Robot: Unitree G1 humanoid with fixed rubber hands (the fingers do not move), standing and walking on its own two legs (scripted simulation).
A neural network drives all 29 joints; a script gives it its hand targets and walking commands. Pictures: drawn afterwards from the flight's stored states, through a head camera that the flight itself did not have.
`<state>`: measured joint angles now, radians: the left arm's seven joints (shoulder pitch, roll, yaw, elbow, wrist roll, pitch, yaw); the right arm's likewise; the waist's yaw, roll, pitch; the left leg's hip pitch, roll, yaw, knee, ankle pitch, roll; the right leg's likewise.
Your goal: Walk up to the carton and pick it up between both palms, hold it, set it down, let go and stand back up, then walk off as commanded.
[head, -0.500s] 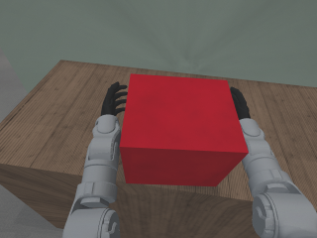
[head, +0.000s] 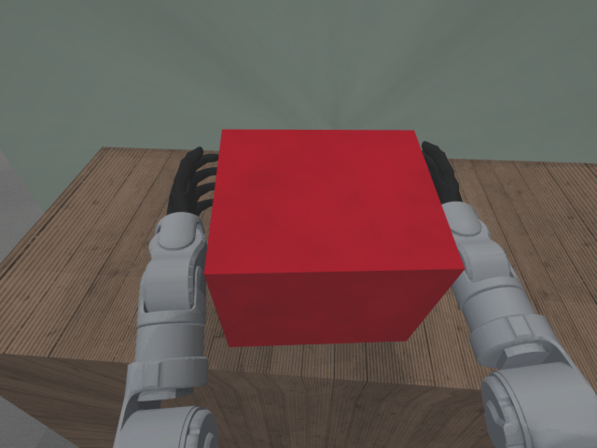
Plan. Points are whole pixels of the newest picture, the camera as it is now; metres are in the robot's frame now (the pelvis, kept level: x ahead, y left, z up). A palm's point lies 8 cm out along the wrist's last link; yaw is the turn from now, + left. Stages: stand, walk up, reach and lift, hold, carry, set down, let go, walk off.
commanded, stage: reach and lift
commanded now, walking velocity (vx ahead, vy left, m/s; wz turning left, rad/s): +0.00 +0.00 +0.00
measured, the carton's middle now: (319, 241) +0.34 +0.02 +0.14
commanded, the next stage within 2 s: hold in 1.64 s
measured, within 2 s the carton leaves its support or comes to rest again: neither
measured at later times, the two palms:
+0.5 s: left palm (210, 194) +0.35 +0.15 +0.20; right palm (487, 216) +0.35 -0.18 +0.18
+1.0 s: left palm (218, 182) +0.37 +0.14 +0.21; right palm (500, 197) +0.36 -0.19 +0.20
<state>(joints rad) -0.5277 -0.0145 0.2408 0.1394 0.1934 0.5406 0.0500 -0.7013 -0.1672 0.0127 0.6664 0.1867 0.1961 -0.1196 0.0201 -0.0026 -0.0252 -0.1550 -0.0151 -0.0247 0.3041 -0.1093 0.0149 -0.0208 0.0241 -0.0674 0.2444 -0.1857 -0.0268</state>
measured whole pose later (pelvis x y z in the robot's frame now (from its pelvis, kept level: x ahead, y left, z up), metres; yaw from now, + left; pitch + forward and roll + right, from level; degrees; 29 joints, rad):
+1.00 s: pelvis +0.01 +0.01 +0.00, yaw -2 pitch -5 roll -1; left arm -0.57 0.00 0.25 0.05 0.20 0.82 0.01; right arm -0.74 -0.20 0.02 0.57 0.37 0.47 -0.20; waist -0.11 0.00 -0.06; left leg -0.10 -0.01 -0.01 0.34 -0.16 0.03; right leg 0.03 0.03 -0.01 0.25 -0.18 0.01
